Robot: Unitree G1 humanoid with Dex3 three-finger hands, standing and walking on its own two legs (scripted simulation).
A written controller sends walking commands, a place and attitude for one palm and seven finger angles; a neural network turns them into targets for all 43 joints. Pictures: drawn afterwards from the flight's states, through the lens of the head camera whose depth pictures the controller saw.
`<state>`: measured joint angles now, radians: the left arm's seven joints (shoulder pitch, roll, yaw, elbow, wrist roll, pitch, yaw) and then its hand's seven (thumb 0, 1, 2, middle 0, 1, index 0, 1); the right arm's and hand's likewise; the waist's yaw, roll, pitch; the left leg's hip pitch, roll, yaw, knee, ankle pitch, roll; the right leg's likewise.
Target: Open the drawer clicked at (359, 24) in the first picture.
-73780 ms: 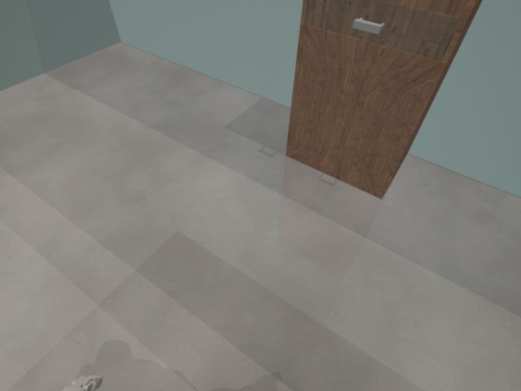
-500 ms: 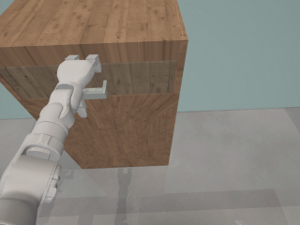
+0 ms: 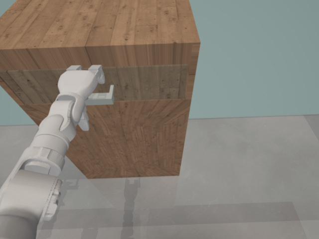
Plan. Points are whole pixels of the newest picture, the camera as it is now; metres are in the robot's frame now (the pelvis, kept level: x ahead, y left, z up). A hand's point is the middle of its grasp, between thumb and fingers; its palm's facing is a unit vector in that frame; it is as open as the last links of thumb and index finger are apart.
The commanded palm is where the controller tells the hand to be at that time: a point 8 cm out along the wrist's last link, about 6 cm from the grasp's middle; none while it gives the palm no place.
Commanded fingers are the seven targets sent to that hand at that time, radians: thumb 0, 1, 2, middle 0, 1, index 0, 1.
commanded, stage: lower the fingers behind the handle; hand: left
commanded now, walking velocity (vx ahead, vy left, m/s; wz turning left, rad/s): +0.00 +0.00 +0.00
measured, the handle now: (97, 93) +0.51 +0.20 +0.05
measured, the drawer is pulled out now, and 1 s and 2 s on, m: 0.00 0.00 0.00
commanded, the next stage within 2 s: lift the hand off the handle in 1.38 s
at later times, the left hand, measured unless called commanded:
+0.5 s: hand (90, 103) +0.47 +0.21 +0.06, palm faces -0.03 +0.00 -1.00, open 13.8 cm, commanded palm +0.44 +0.21 +0.11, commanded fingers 0.00 -0.50 0.30 -0.30 -1.20 -0.30 -1.20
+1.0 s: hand (90, 103) +0.47 +0.21 +0.05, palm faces -0.01 +0.04 -1.00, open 13.8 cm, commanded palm +0.44 +0.21 +0.08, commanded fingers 0.00 -0.50 0.30 -0.30 -1.20 -0.30 -1.20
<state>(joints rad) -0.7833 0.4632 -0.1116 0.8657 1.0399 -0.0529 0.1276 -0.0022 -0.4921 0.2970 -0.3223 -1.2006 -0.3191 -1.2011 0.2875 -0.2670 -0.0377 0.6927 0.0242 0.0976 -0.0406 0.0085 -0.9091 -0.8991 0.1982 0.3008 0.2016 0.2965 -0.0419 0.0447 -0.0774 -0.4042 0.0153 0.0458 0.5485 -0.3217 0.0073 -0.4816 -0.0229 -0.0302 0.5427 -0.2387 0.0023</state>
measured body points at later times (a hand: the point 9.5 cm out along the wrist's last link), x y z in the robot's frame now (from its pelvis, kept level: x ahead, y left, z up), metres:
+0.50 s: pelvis +0.00 +0.00 -0.01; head +0.07 -0.01 +0.44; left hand +0.46 +0.20 +0.11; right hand +0.05 -0.26 -0.14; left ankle -0.04 +0.11 -0.73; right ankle +0.01 -0.12 -0.73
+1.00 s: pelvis -0.01 +0.00 -0.01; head +0.06 -0.01 +0.43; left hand +0.46 +0.20 +0.11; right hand +0.03 -0.27 -0.14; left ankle -0.04 +0.11 -0.73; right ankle +0.01 -0.12 -0.73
